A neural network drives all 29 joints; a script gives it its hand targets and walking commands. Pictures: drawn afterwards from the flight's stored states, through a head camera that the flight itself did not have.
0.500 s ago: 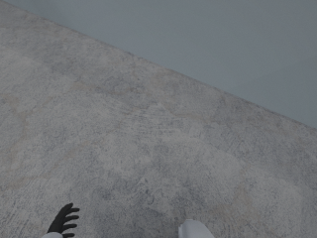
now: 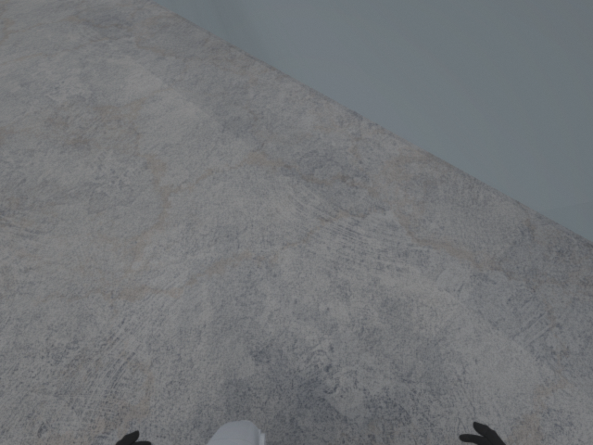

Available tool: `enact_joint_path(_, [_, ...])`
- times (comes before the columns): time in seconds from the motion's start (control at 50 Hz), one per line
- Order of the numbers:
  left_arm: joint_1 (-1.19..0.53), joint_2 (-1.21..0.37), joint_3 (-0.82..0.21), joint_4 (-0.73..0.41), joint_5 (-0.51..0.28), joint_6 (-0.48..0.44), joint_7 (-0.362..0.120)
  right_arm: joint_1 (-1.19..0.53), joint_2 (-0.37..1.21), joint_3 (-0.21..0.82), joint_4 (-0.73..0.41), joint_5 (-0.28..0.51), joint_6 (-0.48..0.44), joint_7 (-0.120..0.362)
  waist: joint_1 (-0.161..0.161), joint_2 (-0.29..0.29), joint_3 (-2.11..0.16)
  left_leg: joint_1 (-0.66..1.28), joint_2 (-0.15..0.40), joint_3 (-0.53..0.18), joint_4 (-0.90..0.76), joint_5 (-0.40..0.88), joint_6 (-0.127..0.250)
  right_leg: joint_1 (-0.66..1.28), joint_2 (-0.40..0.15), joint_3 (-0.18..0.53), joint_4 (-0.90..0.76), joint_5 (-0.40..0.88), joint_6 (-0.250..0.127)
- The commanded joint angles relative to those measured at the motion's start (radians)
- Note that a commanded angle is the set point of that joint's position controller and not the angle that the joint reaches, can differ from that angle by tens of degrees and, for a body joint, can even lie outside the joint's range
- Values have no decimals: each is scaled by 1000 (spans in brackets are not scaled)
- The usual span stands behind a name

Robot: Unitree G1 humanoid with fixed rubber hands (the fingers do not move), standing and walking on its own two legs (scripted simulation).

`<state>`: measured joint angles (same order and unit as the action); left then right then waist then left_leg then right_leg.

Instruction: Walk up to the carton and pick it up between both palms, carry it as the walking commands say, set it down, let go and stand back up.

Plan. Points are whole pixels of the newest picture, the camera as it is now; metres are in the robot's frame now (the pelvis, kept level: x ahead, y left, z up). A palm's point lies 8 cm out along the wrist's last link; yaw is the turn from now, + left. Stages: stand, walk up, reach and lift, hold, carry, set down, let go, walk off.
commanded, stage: walk up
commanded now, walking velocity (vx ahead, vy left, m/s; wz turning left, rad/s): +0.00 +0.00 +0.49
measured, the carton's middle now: out of the picture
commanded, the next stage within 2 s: none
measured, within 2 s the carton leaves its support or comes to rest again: neither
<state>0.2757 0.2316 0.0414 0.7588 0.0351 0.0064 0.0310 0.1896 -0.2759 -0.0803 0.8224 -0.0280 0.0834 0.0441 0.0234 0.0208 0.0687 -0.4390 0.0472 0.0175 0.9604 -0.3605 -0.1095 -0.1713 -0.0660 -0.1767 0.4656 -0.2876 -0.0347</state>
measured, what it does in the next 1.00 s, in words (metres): steps on the spot, turning left: left foot, then right foot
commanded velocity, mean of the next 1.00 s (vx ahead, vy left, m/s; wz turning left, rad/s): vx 0.00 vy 0.00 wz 0.50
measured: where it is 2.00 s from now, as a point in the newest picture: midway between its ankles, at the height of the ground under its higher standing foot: outside the picture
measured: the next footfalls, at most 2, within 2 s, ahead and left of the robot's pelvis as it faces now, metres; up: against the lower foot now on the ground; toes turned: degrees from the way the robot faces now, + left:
left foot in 0.16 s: +0.04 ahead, +0.13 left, +0.00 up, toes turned +9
right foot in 0.78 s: +0.07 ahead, -0.09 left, +0.00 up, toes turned +20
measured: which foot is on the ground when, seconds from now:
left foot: up 0.00-0.14, down 0.16-0.78, up 0.80-1.00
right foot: down 0.00-0.16, up 0.18-0.76, down 0.78-1.00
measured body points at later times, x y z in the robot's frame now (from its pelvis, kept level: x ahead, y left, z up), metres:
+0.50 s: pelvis -0.01 +0.05 +0.01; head +0.02 +0.10 +0.45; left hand +0.06 +0.34 -0.13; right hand +0.13 -0.21 -0.10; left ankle +0.00 +0.12 -0.74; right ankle +0.04 -0.15 -0.65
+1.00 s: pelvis -0.01 -0.03 +0.00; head +0.02 -0.05 +0.45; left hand -0.02 +0.26 -0.10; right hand +0.17 -0.25 -0.15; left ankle -0.09 +0.10 -0.66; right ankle +0.03 -0.11 -0.74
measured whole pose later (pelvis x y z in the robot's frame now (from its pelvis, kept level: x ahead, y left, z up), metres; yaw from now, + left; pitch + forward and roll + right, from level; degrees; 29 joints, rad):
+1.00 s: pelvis -0.01 -0.03 +0.00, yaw +29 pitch -1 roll +2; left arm 0.20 0.23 0.03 0.75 0.03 0.02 0.04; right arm 0.27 -0.29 -0.09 0.87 -0.04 0.06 0.04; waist -0.02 0.04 0.04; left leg -0.48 -0.01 -0.05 1.07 -0.35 -0.08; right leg -0.18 -0.04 -0.14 0.43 -0.24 -0.05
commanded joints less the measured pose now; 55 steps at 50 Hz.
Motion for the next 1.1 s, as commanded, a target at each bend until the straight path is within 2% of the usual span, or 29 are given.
enact_joint_path(0.0, [34,181,64,-25,6,-11,-6,-74,-32,4,-90,29,-13,10,18,-202,-41,-51,-2,26,-123,-50,5,101,-243,144,-89,475,-91])
enact_joint_path(0.04, [52,185,75,-15,1,-15,-17,-101,-34,14,-97,53,-10,8,31,-196,-78,-1,-8,52,-205,-93,28,89,-261,130,-75,471,-108])
enact_joint_path(0.08, [58,193,85,0,-2,-11,-22,-74,-42,8,-93,46,-13,-2,15,-202,-96,70,-33,74,-285,-74,45,85,-284,140,-54,505,-105])
enact_joint_path(0.12, [39,197,89,3,-10,0,-25,-9,-51,5,-84,41,-26,-9,-32,-141,-119,226,-46,75,-491,87,69,31,-263,88,38,460,-60])
enact_joint_path(0.14, [31,185,90,4,-11,2,-27,63,-92,-6,-53,35,-39,-14,-72,-52,-158,377,-21,21,-618,223,89,-41,-208,38,179,360,-5])
enact_joint_path(0.16, [15,127,80,-11,-13,6,-31,105,-190,-31,-47,10,-60,-22,-96,161,-151,549,177,-215,-680,483,160,-275,-111,-11,406,1,63])
enact_joint_path(0.18, [-15,94,74,-81,-27,24,-19,126,-301,-56,-61,15,-66,-38,-88,367,-128,529,404,-472,-615,847,315,-454,-2,8,566,-372,108])
enact_joint_path(0.2, [-83,132,58,-98,-26,35,-2,148,-260,-60,-43,47,-70,-44,-123,280,-125,394,413,-517,-615,864,397,-378,-32,127,647,-393,103])
enact_joint_path(0.22, [-87,133,62,-36,-2,49,-15,87,-178,-32,-52,51,-70,-42,-71,124,-78,369,288,-364,-620,804,326,-367,-54,156,649,-295,105])
enact_joint_path(0.24, [-69,127,75,-28,-3,52,-30,22,-144,-8,-56,39,-63,-45,-32,86,-55,403,212,-269,-615,729,274,-413,-38,146,650,-248,94])
enact_joint_path(0.26, [-35,115,87,-20,-23,52,-40,-13,-159,-11,-63,28,-64,-51,-18,114,-56,388,195,-268,-629,635,250,-421,-34,151,645,-178,89])
enact_joint_path(0.3, [-26,110,92,-33,-15,54,-37,-12,-161,-18,-71,26,-66,-56,-15,121,-77,341,142,-257,-636,612,245,-367,-21,156,650,-81,89])
enact_joint_path(0.42, [-76,91,89,-46,-12,65,-27,71,-151,-28,-36,3,-72,-52,-30,131,-106,318,126,-275,-665,468,239,-364,0,162,610,-15,93])
enact_joint_path(0.44, [-82,89,86,-49,-10,63,-22,92,-148,-30,-34,3,-73,-51,-33,158,-93,307,129,-300,-668,456,245,-364,1,170,590,-20,90])
enact_joint_path(0.56, [-167,97,72,-62,-15,48,-13,146,-165,-42,-9,6,-70,-47,-59,130,-71,328,142,-409,-682,369,290,-351,37,187,414,-108,108])
enact_joint_path(0.6, [-173,72,56,-73,-18,45,-11,139,-167,-47,-14,9,-66,-47,-62,152,-98,301,155,-452,-673,333,303,-304,46,184,368,-132,100])
enact_joint_path(0.68, [-136,75,48,-71,-20,34,-8,123,-161,-39,-1,11,-60,-42,-53,150,-117,247,132,-493,-652,344,279,-189,71,177,212,-142,89])
enact_joint_path(0.72, [-47,76,40,-49,-30,16,-3,96,-139,-29,-2,19,-55,-39,-8,115,-121,178,80,-485,-593,354,221,-29,73,174,-18,-50,78])
enact_joint_path(0.74, [-5,104,44,-39,-29,5,2,82,-125,-21,-2,26,-57,-40,9,80,-136,131,36,-447,-536,318,183,78,26,181,-128,38,70])
enact_joint_path(0.76, [15,154,55,-41,-23,-4,11,72,-83,-10,-19,35,-61,-41,17,-59,-152,0,-32,-366,-409,99,143,191,-122,300,-218,-6,34])
enact_joint_path(0.78, [-20,226,56,-63,-8,-3,21,126,-26,-4,-20,28,-57,-47,-24,-251,-149,-135,-146,-209,-172,-185,104,216,-370,516,-225,-4,-29])
enact_joint_path(0.8, [-98,239,57,-87,0,11,26,150,-74,-22,-19,19,-49,-50,-48,-239,-81,-171,-123,-146,-40,-191,94,45,-412,520,-256,-63,-111])
enact_joint_path(0.82, [-121,199,49,-69,-4,14,14,121,-106,-31,-28,3,-43,-40,-30,-221,-40,-87,-96,-132,54,-130,100,-126,-375,464,-283,-117,-142])
enact_joint_path(0.84, [-148,156,37,-78,-11,12,3,106,-103,-41,-21,-18,-41,-30,-42,-177,23,-59,-80,-139,94,-73,87,-169,-306,406,-279,-79,-121])
enact_joint_path(0.88, [-200,125,23,-97,-11,11,6,141,-93,-46,13,-12,-32,-15,-81,-183,-14,-80,-78,-109,166,-9,56,-75,-200,246,-225,65,-81])
enact_joint_path(0.96, [-89,138,23,-67,-10,2,11,71,-77,-18,-19,-17,-27,-1,-30,-169,-5,-142,-41,-52,143,24,13,22,-210,186,-198,227,-88])
enact_joint_path(1.0, [-46,159,28,-61,-4,-1,11,33,-69,-2,-30,-8,-24,5,-8,-160,-18,-131,-23,-24,42,16,-3,65,-215,169,-168,279,-93])
enact_joint_path(1.06, [10,166,29,-37,-6,-5,9,1,-48,16,-61,3,-24,11,8,-185,-45,-101,-11,9,-68,-26,4,119,-231,122,-107,415,-97])
enact_joint_path(1.08, [21,171,32,-38,0,-4,3,-12,-51,20,-67,4,-22,10,14,-173,-55,-62,-8,12,-115,-75,12,90,-250,123,-101,401,-109])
